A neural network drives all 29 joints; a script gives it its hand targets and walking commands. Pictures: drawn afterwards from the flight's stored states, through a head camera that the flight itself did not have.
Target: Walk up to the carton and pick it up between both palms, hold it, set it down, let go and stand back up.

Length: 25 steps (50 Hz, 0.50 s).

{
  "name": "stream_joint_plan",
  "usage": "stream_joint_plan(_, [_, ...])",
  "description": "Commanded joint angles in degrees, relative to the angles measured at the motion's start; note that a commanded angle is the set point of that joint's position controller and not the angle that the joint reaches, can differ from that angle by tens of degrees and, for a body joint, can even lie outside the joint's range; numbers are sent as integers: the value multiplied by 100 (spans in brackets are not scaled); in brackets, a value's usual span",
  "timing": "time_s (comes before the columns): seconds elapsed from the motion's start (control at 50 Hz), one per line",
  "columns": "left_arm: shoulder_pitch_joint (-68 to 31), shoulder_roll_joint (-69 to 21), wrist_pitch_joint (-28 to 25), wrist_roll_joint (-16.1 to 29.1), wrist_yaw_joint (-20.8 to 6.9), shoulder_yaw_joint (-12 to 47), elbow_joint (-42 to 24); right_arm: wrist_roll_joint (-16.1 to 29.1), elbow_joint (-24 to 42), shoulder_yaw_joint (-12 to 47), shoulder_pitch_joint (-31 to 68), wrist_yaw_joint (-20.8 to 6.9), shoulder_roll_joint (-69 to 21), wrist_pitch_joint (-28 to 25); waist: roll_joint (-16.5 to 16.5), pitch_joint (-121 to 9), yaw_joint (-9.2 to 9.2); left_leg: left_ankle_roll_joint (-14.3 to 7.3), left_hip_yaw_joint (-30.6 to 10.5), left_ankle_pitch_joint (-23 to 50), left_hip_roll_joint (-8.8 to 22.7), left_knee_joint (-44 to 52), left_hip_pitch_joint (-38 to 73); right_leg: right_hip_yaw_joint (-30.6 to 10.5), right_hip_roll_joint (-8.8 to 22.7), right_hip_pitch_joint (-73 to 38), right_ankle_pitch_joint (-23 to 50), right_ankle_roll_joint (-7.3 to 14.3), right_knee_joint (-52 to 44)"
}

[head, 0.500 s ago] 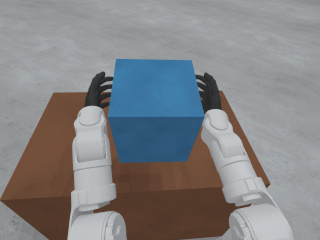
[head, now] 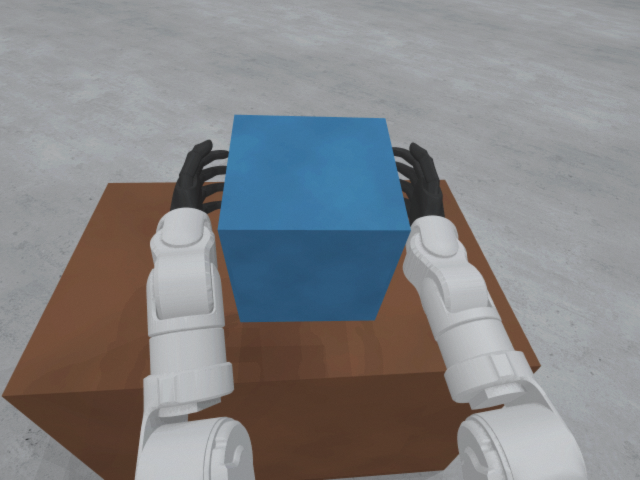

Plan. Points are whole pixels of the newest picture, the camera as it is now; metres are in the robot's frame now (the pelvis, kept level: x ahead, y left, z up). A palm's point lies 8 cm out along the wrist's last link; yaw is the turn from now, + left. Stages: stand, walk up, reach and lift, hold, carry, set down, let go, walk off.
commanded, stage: hold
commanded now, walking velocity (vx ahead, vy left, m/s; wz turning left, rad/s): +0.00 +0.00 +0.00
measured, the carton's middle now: (309, 224) +0.38 +0.00 +0.14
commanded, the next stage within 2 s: none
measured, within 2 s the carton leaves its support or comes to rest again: neither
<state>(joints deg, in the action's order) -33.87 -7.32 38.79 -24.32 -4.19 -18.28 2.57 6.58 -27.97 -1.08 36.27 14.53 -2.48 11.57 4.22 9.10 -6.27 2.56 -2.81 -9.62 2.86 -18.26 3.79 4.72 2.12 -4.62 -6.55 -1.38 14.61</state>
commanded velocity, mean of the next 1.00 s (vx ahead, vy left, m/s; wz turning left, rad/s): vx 0.00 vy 0.00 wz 0.00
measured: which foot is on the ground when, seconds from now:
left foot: down 0.00-1.00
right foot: down 0.00-1.00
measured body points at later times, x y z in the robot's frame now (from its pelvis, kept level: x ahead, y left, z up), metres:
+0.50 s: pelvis +0.00 +0.00 +0.00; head -0.02 +0.03 +0.45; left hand +0.38 +0.13 +0.18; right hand +0.37 -0.14 +0.17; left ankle +0.02 +0.15 -0.75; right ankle +0.03 -0.13 -0.75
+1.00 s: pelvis +0.00 +0.00 +0.00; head -0.03 +0.03 +0.45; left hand +0.38 +0.13 +0.18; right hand +0.37 -0.14 +0.17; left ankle +0.02 +0.15 -0.75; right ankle +0.03 -0.13 -0.75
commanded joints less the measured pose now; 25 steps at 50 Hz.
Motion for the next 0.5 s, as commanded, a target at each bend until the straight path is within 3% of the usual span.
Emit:
stream_joint_plan(0.0, [-3466,-2499,-312,825,-789,2629,-355,140,1437,1902,3836,-754,-2666,-397,-454,-2555,-73,-98,637,1159,-541,219,151,367,-511,-735,478,-48,-44])
stream_joint_plan(0.1, [-3377,-2511,-314,842,-797,2642,-503,244,1579,1989,3789,-734,-2671,-428,-448,-2603,-85,-60,636,1426,-567,130,200,369,-509,-845,805,-76,-19])
stream_joint_plan(0.12, [-3396,-2464,-319,849,-800,2596,-447,244,1588,2012,3849,-730,-2692,-426,-406,-2585,-24,-82,651,1396,-571,129,190,351,-514,-786,777,-85,-29])
stream_joint_plan(0.3, [-3520,-2435,-344,852,-826,2620,-487,211,1558,1953,3820,-726,-2765,-422,-404,-2539,-70,-123,654,1146,-584,179,97,344,-488,-754,585,-80,-45])
stream_joint_plan(0.48, [-3332,-2524,-340,895,-782,2735,-537,232,1626,2046,3700,-742,-2697,-434,-499,-2631,-68,-42,604,1548,-541,95,257,368,-524,-749,730,-50,-22])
